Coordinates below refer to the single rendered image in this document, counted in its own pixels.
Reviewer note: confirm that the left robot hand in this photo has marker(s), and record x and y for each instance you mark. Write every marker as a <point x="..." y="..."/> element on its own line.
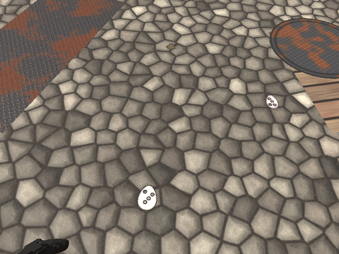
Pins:
<point x="50" y="246"/>

